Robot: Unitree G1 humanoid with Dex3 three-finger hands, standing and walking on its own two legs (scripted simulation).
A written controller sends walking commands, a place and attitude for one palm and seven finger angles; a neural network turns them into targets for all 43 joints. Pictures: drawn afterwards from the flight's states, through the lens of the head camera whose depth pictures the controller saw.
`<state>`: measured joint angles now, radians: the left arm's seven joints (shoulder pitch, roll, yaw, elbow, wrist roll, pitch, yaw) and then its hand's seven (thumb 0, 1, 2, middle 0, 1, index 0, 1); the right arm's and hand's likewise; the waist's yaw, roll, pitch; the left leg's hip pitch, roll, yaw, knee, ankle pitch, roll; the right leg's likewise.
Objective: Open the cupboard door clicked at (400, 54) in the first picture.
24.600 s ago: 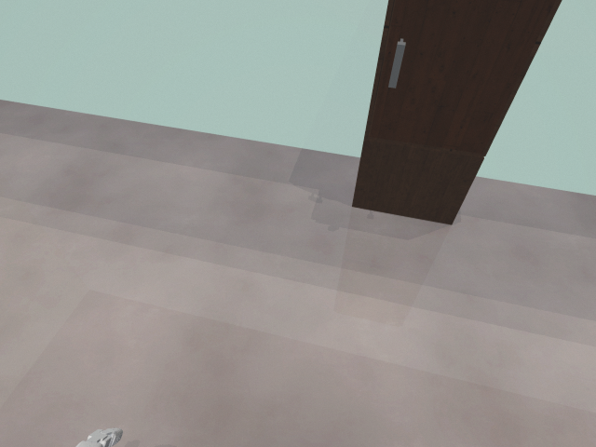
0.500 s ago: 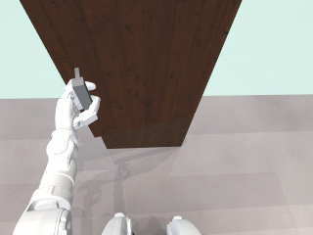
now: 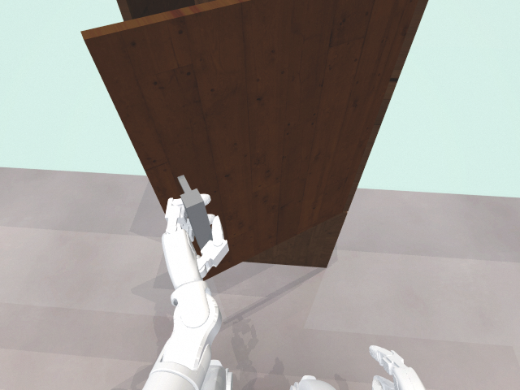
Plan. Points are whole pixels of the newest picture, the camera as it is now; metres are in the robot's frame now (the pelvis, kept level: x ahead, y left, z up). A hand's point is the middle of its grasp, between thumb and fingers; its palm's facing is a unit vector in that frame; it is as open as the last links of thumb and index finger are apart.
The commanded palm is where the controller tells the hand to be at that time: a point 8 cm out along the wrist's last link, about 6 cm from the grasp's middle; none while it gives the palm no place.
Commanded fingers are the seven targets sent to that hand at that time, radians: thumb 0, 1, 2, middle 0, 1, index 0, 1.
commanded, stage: pull the door open along its arc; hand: left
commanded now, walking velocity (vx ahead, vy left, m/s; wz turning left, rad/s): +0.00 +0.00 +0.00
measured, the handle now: (195, 214) +0.38 +0.12 +0.05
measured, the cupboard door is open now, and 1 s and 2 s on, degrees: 33 40 42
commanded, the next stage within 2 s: open thumb and fingers to let go in 0.12 s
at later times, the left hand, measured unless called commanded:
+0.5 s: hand (236, 260) +0.30 +0.05 +0.04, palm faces +0.34 -0.94 -0.01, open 7.8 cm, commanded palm +0.26 +0.10 +0.04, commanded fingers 0.00 -0.15 0.45 -0.32 -1.24 -0.32 -1.24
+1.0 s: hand (233, 261) +0.30 +0.05 +0.04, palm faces +0.27 -0.96 -0.01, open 14.3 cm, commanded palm +0.26 +0.10 +0.04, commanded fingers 0.00 -0.50 0.30 -0.15 -0.30 -0.15 -0.30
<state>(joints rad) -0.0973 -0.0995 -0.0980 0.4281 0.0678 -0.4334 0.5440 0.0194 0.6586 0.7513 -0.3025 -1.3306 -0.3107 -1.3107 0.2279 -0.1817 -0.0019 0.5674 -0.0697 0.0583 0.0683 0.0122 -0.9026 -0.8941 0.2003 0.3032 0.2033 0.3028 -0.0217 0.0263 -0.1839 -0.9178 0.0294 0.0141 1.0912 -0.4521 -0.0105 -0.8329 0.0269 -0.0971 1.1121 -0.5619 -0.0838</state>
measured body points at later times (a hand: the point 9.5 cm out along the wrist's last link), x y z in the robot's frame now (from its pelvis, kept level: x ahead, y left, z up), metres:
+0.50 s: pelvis +0.00 -0.02 +0.00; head +0.05 -0.05 +0.44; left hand +0.28 +0.10 +0.04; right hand +0.18 -0.23 -0.12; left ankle +0.04 +0.13 -0.66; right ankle -0.01 -0.07 -0.66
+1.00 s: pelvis +0.00 +0.00 +0.00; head +0.05 -0.02 +0.44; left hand +0.28 +0.10 +0.04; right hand +0.17 -0.22 -0.11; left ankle +0.04 +0.13 -0.66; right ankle -0.01 -0.07 -0.66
